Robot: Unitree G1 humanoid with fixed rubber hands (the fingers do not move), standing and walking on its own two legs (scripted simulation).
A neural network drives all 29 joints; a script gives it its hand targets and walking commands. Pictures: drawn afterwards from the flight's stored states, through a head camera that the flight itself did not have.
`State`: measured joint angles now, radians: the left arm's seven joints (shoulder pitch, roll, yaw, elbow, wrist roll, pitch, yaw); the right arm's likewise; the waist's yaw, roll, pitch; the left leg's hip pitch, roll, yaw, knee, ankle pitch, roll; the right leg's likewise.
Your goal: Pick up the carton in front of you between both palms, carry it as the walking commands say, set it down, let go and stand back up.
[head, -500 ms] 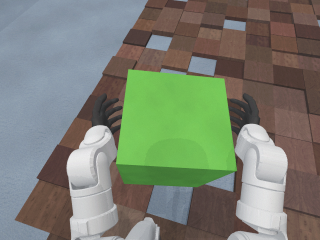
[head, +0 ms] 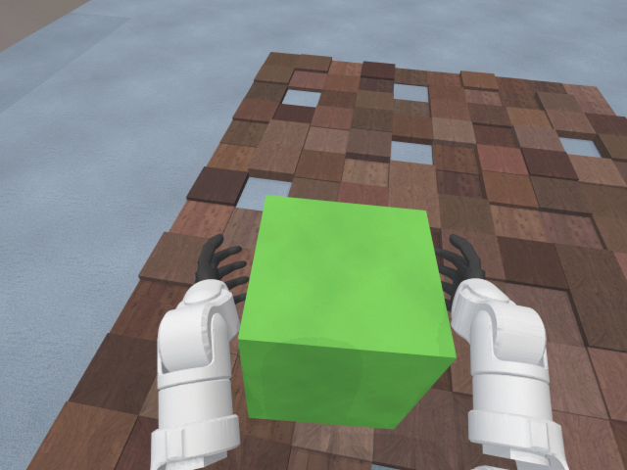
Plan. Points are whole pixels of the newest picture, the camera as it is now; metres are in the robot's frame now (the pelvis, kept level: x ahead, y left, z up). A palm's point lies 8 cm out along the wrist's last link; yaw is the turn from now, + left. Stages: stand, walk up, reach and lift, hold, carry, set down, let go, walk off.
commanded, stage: carry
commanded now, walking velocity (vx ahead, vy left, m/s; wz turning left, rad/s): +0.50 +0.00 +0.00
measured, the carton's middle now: (333, 318) +0.33 +0.00 +0.01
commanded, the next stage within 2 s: none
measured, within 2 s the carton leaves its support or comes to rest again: neither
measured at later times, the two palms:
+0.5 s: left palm (227, 111) +0.71 +0.19 +0.10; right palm (396, 115) +0.68 -0.11 +0.11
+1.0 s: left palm (218, 59) +1.01 +0.26 +0.06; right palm (341, 65) +1.00 -0.04 +0.06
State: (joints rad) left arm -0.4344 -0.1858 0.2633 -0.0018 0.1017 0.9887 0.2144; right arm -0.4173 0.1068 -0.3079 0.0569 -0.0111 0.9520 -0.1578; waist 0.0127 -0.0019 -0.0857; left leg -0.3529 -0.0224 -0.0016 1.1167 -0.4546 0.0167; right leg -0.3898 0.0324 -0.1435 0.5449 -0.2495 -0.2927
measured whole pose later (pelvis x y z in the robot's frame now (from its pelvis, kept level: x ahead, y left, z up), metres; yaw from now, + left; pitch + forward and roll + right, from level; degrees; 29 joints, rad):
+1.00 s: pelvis +0.71 +0.11 -0.02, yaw +0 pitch +4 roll -1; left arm -0.29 -0.16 0.20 -0.13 0.05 1.06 0.16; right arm -0.25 0.15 -0.23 -0.10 -0.05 1.05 -0.12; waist -0.01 -0.04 -0.12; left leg -0.42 0.00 0.13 0.52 -0.18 0.08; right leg -0.34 0.00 -0.03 0.92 -0.37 -0.01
